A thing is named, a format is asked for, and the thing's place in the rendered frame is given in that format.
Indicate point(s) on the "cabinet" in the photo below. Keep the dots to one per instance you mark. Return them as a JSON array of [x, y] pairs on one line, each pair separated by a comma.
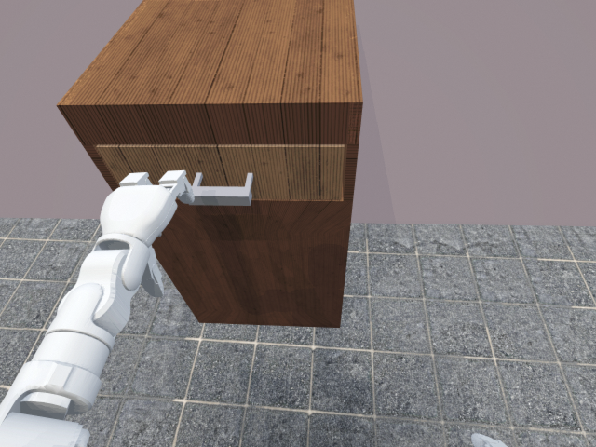
[[237, 72]]

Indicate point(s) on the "left robot hand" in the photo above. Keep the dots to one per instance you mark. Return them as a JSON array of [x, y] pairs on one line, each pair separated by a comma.
[[142, 210]]

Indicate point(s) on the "handle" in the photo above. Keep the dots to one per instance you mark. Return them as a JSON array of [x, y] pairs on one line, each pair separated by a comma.
[[222, 195]]

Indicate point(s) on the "drawer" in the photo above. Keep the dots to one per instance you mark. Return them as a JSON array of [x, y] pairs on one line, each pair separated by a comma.
[[280, 171]]

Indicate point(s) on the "robot left upper arm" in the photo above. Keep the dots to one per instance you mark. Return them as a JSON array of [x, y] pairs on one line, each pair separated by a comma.
[[24, 430]]

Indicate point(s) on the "robot left forearm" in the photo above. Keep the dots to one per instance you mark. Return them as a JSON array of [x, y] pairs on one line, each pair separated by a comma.
[[63, 378]]

